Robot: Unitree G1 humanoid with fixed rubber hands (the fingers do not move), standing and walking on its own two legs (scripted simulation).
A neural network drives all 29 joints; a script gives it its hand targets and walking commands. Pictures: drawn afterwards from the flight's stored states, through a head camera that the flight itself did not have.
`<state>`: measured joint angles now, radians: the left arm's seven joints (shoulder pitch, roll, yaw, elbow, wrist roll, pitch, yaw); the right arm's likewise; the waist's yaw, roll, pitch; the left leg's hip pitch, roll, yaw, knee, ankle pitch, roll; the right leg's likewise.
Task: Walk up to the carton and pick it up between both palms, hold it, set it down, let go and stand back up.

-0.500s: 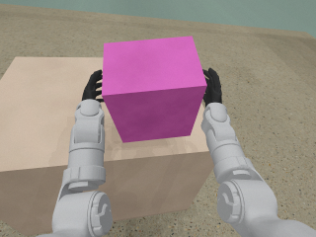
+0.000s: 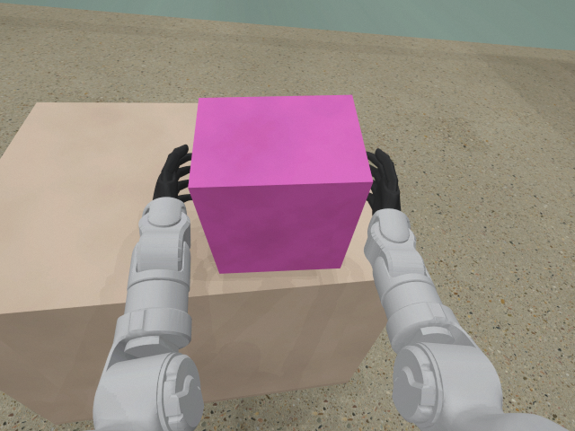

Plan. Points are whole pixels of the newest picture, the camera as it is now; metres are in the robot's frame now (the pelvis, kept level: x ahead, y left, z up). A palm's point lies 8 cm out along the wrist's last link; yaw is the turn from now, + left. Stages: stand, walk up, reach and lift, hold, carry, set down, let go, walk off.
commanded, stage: set down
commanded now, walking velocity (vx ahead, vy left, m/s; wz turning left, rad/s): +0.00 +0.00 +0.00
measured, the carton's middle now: (278, 194) +0.45 +0.01 +0.08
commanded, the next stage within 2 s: none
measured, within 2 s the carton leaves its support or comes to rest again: rests again in 1.70 s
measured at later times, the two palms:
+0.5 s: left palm (169, 210) +0.39 +0.17 +0.10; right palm (374, 216) +0.39 -0.14 +0.10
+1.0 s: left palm (165, 219) +0.39 +0.18 +0.08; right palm (366, 225) +0.38 -0.13 +0.08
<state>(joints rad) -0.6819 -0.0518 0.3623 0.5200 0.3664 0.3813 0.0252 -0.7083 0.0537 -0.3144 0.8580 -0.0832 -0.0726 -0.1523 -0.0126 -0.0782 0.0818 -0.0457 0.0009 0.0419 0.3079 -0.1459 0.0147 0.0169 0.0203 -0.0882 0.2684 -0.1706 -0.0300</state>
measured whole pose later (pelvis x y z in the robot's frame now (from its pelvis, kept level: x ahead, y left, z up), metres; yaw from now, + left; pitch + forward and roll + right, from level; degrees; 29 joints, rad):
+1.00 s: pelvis +0.01 +0.01 +0.00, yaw -1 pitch -1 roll -1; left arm -0.67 -0.06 0.42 0.72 0.33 0.14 0.05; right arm -0.65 0.11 -0.47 0.88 -0.25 -0.15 -0.10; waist 0.04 -0.06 0.03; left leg -0.16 0.01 0.07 0.31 -0.15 0.02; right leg -0.10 0.02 -0.06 0.25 -0.15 -0.03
